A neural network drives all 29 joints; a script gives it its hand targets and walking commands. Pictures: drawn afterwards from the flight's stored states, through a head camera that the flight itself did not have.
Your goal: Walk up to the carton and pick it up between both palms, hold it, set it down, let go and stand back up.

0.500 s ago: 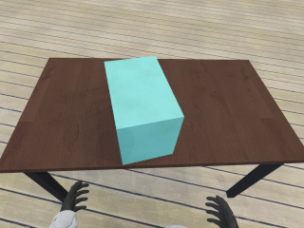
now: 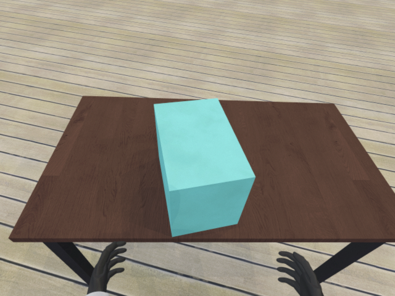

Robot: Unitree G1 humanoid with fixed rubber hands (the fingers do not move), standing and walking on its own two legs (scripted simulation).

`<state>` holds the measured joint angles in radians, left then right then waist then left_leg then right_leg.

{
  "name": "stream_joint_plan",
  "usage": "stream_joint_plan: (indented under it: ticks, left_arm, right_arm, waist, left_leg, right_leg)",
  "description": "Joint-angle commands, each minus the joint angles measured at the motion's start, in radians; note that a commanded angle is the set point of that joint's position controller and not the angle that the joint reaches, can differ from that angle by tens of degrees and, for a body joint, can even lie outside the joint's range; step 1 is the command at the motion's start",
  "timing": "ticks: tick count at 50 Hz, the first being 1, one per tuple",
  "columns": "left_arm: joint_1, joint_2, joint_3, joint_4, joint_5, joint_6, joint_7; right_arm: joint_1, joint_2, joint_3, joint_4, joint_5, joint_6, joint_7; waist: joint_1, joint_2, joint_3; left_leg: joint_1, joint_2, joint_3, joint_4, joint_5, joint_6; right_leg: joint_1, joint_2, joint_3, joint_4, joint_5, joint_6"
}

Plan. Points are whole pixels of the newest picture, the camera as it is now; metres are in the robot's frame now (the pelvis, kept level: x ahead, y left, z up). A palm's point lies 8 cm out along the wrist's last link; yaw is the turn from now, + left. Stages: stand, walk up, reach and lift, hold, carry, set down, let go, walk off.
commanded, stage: reach and lift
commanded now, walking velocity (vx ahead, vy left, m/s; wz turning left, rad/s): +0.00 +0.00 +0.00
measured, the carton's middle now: (195, 164) +0.45 +0.01 -0.03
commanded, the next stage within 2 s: none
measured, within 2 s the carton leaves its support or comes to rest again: neither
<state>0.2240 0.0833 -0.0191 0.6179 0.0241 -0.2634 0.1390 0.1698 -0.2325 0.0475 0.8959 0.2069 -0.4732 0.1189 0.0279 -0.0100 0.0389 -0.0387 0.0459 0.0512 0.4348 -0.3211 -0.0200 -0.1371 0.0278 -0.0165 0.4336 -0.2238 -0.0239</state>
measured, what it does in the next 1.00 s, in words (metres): stands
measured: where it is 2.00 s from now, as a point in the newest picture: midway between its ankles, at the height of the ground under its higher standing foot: outside the picture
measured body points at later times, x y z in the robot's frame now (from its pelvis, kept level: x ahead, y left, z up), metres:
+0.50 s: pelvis -0.01 +0.00 +0.00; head -0.03 +0.00 +0.44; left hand +0.20 +0.18 -0.04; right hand +0.21 -0.22 -0.05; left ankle -0.05 +0.12 -0.74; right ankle +0.01 -0.11 -0.74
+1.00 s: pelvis -0.02 -0.02 +0.00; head +0.00 -0.01 +0.45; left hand +0.26 +0.18 -0.01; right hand +0.29 -0.21 -0.01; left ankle -0.05 +0.12 -0.74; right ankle +0.01 -0.11 -0.74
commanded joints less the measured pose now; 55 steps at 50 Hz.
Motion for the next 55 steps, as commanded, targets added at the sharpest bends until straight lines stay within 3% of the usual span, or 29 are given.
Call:
stream_joint_plan:
  ticks: [1, 2, 4, 9, 13, 17, 21, 23, 27, 31, 33, 35, 37, 39, 42, 45, 46, 47, 48, 52, 54, 55]
  left_arm:
    - [-0.101, 0.018, 0.005, -0.187, 0.010, -0.094, 0.024]
    - [-0.116, 0.011, -0.003, -0.177, 0.010, -0.099, 0.026]
    - [-0.071, -0.004, -0.004, -0.152, 0.022, -0.103, 0.025]
    - [-0.164, -0.006, -0.021, -0.181, -0.006, -0.143, 0.047]
    - [-0.201, -0.029, -0.046, -0.205, -0.028, -0.155, 0.056]
    - [-0.203, -0.048, -0.038, -0.199, -0.015, -0.156, 0.065]
    - [-0.271, -0.037, -0.029, -0.157, -0.044, -0.164, 0.062]
    - [-0.301, -0.042, -0.027, -0.135, -0.044, -0.157, 0.065]
    - [-0.409, -0.021, -0.005, -0.149, -0.067, -0.124, 0.077]
    - [-0.496, 0.017, 0.029, -0.176, -0.085, -0.083, 0.086]
    - [-0.503, 0.014, 0.040, -0.206, -0.075, -0.052, 0.086]
    - [-0.482, 0.016, 0.050, -0.275, -0.056, -0.022, 0.080]
    - [-0.452, -0.011, 0.046, -0.272, -0.033, 0.013, 0.066]
    - [-0.501, 0.002, 0.052, -0.274, -0.035, 0.043, 0.057]
    - [-0.538, 0.012, 0.066, -0.309, -0.042, 0.073, 0.059]
    - [-0.582, 0.014, 0.074, -0.263, -0.052, 0.106, 0.063]
    - [-0.623, 0.026, 0.075, -0.314, -0.067, 0.107, 0.068]
    - [-0.608, 0.023, 0.076, -0.307, -0.069, 0.114, 0.070]
    - [-0.617, 0.030, 0.094, -0.321, -0.057, 0.120, 0.068]
    - [-0.628, 0.033, 0.096, -0.421, -0.057, 0.149, 0.055]
    - [-0.670, 0.036, 0.089, -0.447, -0.055, 0.173, 0.054]
    - [-0.643, 0.022, 0.084, -0.439, -0.056, 0.185, 0.053]
  right_arm:
    - [-0.114, -0.159, -0.019, -0.106, 0.041, -0.085, 0.015]
    - [-0.137, -0.163, -0.018, -0.093, 0.055, -0.089, 0.020]
    - [-0.119, -0.172, -0.011, -0.067, 0.059, -0.096, 0.024]
    - [-0.218, -0.191, -0.013, -0.067, 0.089, -0.131, 0.031]
    - [-0.278, -0.214, -0.017, -0.091, 0.092, -0.156, 0.037]
    - [-0.284, -0.225, 0.009, -0.054, 0.123, -0.172, 0.043]
    - [-0.356, -0.222, 0.026, -0.042, 0.133, -0.178, 0.039]
    - [-0.387, -0.212, 0.040, -0.039, 0.142, -0.174, 0.042]
    - [-0.480, -0.212, 0.044, -0.067, 0.148, -0.128, 0.033]
    - [-0.554, -0.179, 0.067, -0.167, 0.153, -0.067, 0.014]
    - [-0.549, -0.176, 0.064, -0.176, 0.156, -0.034, 0.005]
    - [-0.531, -0.196, 0.044, -0.202, 0.149, -0.023, -0.006]
    - [-0.520, -0.206, 0.036, -0.189, 0.136, -0.013, -0.014]
    - [-0.561, -0.201, 0.024, -0.187, 0.128, 0.012, -0.023]
    - [-0.614, -0.199, 0.012, -0.223, 0.119, 0.046, -0.025]
    - [-0.671, -0.178, 0.009, -0.253, 0.100, 0.099, -0.020]
    - [-0.695, -0.174, 0.000, -0.311, 0.102, 0.110, -0.020]
    - [-0.693, -0.168, 0.007, -0.327, 0.102, 0.120, -0.024]
    - [-0.691, -0.164, 0.019, -0.318, 0.120, 0.133, -0.027]
    - [-0.718, -0.210, -0.015, -0.348, 0.117, 0.142, -0.053]
    - [-0.762, -0.227, -0.031, -0.360, 0.123, 0.152, -0.055]
    - [-0.751, -0.227, -0.028, -0.355, 0.121, 0.161, -0.053]
  waist:
    - [0.016, 0.005, -0.089]
    - [0.018, 0.023, -0.086]
    - [0.011, 0.005, -0.053]
    - [0.020, 0.007, -0.091]
    - [0.016, -0.019, -0.113]
    - [0.026, 0.000, -0.146]
    - [0.017, -0.064, -0.131]
    - [0.032, -0.055, -0.142]
    - [0.037, -0.081, -0.168]
    - [0.056, -0.119, -0.225]
    - [0.064, -0.080, -0.266]
    - [0.052, -0.042, -0.319]
    - [0.032, -0.021, -0.318]
    - [0.023, -0.007, -0.305]
    - [0.025, -0.050, -0.314]
    - [0.047, -0.086, -0.273]
    - [0.057, -0.075, -0.314]
    - [0.056, -0.100, -0.317]
    - [0.066, -0.084, -0.342]
    - [0.022, -0.060, -0.459]
    - [0.017, -0.008, -0.471]
    - [0.015, -0.017, -0.467]
  left_leg:
    - [-0.090, -0.038, -0.003, -0.051, 0.389, -0.031]
    - [-0.100, -0.038, -0.005, -0.049, 0.376, -0.033]
    - [-0.106, -0.036, -0.007, -0.047, 0.376, -0.032]
    - [-0.144, -0.036, -0.004, -0.039, 0.312, -0.033]
    - [-0.141, -0.035, -0.003, -0.036, 0.325, -0.037]
    - [-0.144, -0.039, -0.002, -0.023, 0.340, -0.041]
    - [-0.190, -0.044, 0.006, -0.018, 0.263, -0.019]
    - [-0.223, -0.048, 0.010, -0.022, 0.210, -0.016]
    - [-0.262, -0.049, 0.022, -0.036, 0.134, -0.001]
    - [-0.338, -0.063, 0.037, -0.040, 0.096, 0.018]
    - [-0.311, -0.062, 0.035, -0.058, 0.125, 0.014]
    - [-0.220, -0.060, 0.033, -0.056, 0.244, -0.004]
    - [-0.169, -0.058, 0.028, -0.053, 0.320, -0.015]
    - [-0.185, -0.062, 0.026, -0.063, 0.303, -0.013]
    - [-0.192, -0.059, 0.027, -0.082, 0.269, 0.005]
    - [-0.236, -0.054, 0.030, -0.110, 0.150, 0.028]
    - [-0.248, -0.055, 0.035, -0.113, 0.144, 0.029]
    - [-0.254, -0.054, 0.035, -0.105, 0.178, 0.032]
    - [-0.252, -0.057, 0.035, -0.101, 0.214, 0.028]
    - [-0.180, -0.055, 0.025, -0.081, 0.379, 0.007]
    - [-0.165, -0.057, 0.022, -0.075, 0.401, -0.006]
    - [-0.160, -0.054, 0.016, -0.074, 0.406, -0.005]
  right_leg:
    - [0.094, 0.014, 0.037, -0.054, 0.259, -0.045]
    - [0.083, 0.014, 0.039, -0.057, 0.232, -0.050]
    - [0.089, 0.014, 0.041, -0.058, 0.235, -0.051]
    - [0.073, 0.016, 0.036, -0.035, 0.162, -0.047]
    - [0.054, 0.028, 0.027, -0.028, 0.165, -0.046]
    - [0.050, 0.027, 0.035, -0.024, 0.182, -0.050]
    - [0.036, 0.020, 0.051, -0.015, 0.141, -0.041]
    - [0.033, 0.008, 0.063, -0.013, 0.098, -0.036]
    - [0.037, 0.000, 0.077, -0.006, 0.069, -0.030]
    - [0.104, -0.037, 0.135, -0.012, 0.053, 0.008]
    - [0.134, -0.029, 0.123, -0.013, 0.104, -0.005]
    - [0.150, -0.007, 0.090, -0.010, 0.248, -0.016]
    - [0.139, 0.001, 0.084, -0.026, 0.308, -0.023]
    - [0.129, -0.006, 0.092, -0.049, 0.275, -0.024]
    - [0.139, -0.009, 0.091, -0.062, 0.236, -0.013]
    - [0.099, -0.021, 0.104, -0.088, 0.075, -0.011]
    - [0.107, -0.024, 0.107, -0.092, 0.053, -0.011]
    - [0.127, -0.030, 0.119, -0.089, 0.101, -0.004]
    - [0.162, -0.035, 0.126, -0.085, 0.151, -0.003]
    - [0.228, -0.003, 0.088, -0.055, 0.396, -0.005]
    - [0.208, 0.002, 0.082, -0.057, 0.406, -0.013]
    - [0.198, 0.007, 0.078, -0.060, 0.404, -0.015]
